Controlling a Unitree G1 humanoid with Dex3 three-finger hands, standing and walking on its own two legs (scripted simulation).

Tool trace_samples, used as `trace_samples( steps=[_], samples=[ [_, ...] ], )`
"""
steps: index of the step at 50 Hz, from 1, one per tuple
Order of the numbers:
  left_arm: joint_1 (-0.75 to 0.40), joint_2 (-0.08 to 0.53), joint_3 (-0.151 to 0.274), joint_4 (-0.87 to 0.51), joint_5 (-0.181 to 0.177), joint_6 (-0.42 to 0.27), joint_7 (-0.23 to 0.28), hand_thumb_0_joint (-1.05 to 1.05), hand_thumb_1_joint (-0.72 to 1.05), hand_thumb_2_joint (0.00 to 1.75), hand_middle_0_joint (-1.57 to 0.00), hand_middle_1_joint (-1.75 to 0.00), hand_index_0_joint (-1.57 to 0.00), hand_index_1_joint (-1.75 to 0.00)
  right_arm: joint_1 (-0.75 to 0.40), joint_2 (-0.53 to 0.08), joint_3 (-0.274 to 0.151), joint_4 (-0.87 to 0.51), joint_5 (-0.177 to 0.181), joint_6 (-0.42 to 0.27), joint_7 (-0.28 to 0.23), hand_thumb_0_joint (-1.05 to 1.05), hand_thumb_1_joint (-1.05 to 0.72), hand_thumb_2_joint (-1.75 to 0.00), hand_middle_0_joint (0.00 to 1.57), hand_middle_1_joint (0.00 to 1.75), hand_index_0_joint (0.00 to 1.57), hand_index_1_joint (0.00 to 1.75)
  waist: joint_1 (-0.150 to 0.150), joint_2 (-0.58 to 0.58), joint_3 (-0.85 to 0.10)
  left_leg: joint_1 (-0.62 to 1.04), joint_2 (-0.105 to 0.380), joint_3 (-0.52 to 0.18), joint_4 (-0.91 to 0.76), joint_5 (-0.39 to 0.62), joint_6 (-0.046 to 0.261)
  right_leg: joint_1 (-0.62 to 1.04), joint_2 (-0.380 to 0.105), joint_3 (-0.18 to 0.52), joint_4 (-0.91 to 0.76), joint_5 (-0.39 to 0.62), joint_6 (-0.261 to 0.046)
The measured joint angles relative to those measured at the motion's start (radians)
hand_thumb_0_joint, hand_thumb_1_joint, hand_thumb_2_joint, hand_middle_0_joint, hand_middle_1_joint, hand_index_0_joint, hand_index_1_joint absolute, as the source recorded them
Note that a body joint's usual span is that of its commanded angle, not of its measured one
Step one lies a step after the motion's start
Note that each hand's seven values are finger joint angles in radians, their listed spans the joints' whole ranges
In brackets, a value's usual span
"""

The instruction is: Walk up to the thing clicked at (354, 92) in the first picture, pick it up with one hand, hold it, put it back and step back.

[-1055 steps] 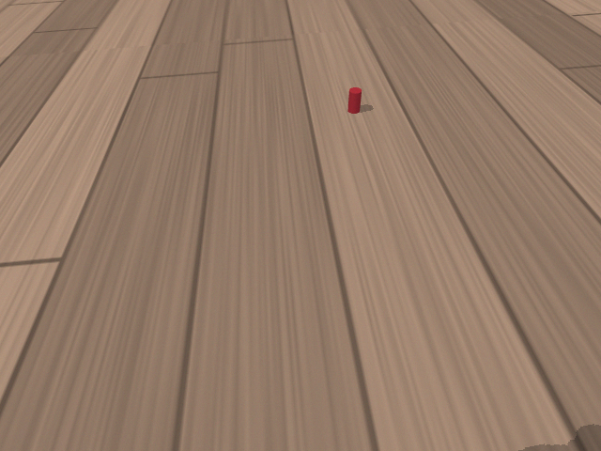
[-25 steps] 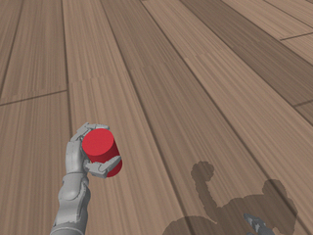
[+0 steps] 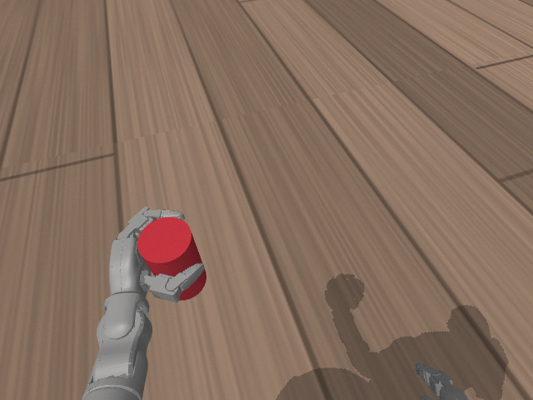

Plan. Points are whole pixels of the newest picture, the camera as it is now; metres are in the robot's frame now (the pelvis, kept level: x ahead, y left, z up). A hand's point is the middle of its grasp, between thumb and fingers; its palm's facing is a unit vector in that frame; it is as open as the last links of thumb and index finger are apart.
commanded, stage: hold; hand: left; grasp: from the side
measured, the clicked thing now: (175, 261) +0.33 +0.17 +0.02
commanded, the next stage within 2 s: crouch in 0.06 s
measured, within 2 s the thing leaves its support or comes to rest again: neither
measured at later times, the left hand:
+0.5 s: hand (177, 269) +0.33 +0.17 -0.01, palm faces +0.16 -0.99 +0.00, open 10.2 cm
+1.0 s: hand (192, 309) +0.36 +0.20 -0.26, palm faces +0.19 -0.98 -0.02, open 10.2 cm
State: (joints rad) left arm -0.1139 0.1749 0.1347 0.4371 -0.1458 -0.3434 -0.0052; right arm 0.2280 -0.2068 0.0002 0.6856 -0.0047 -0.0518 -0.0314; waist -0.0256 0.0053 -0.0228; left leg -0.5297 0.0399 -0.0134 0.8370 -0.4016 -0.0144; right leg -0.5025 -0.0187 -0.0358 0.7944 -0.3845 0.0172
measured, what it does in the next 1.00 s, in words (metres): lowers itself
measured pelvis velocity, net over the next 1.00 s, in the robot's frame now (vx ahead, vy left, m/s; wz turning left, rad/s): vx -0.05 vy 0.00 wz -0.04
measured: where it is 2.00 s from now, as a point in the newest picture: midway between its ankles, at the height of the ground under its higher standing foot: outside the picture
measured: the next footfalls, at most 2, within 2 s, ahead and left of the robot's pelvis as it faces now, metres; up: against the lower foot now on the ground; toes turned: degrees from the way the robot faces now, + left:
none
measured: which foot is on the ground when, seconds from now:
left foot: down 0.00-1.00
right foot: down 0.00-1.00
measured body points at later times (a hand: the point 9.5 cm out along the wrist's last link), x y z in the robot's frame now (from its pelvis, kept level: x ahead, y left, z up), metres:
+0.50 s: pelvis -0.01 +0.00 -0.02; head +0.05 +0.02 +0.43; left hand +0.31 +0.22 +0.00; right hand +0.12 -0.25 -0.12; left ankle +0.01 +0.13 -0.70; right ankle +0.01 -0.13 -0.70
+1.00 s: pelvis -0.05 +0.00 -0.22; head +0.12 +0.03 +0.20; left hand +0.34 +0.25 -0.25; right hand +0.07 -0.26 -0.34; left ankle +0.01 +0.13 -0.70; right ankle +0.01 -0.13 -0.70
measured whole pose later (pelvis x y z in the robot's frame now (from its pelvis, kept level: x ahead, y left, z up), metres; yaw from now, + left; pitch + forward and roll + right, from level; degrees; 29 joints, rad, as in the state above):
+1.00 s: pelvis -0.05 +0.00 -0.22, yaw -2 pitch +32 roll -4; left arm -0.46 0.28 0.36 0.95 -0.13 -0.76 -0.07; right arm 0.12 -0.23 0.00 0.72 -0.08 -0.04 0.07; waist -0.09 0.00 -0.19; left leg -1.70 0.04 -0.07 1.81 -0.67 -0.02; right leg -1.67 -0.02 -0.04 1.76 -0.65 0.02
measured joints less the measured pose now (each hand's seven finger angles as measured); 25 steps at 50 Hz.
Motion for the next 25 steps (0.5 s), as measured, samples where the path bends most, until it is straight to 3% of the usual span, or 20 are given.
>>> trace_samples(
  steps=[15, 25],
  samples=[
    [0.001, -0.004, -0.001, 0.013, 0.003, -0.009, 0.002, -0.03, -0.39, 1.07, -0.67, -1.0, -0.71, -1.0, -0.004, 0.001, -0.001, 0.002, -0.001, -0.004, 0.001, 0.01, -0.9, -0.91, 0.2, 0.3, 0.2, 0.3, 0.001, -0.001, -0.003, -0.005, -0.001, 0.001, 0.004, 0.001, 0.0, -0.006, 0.0, 0.001, 0.006, 0.001, 0.0],
    [-0.091, -0.003, 0.044, 0.191, 0.018, -0.123, -0.003, -0.03, -0.39, 1.07, -0.67, -1.0, -0.71, -1.01, -0.031, -0.003, -0.016, 0.006, -0.02, -0.013, 0.031, 0.01, -0.88, -0.91, 0.2, 0.3, 0.2, 0.3, -0.012, -0.022, -0.008, -0.16, -0.003, -0.004, 0.105, -0.018, 0.0, -0.163, -0.004, 0.001, 0.115, -0.024, -0.003]
  ],
)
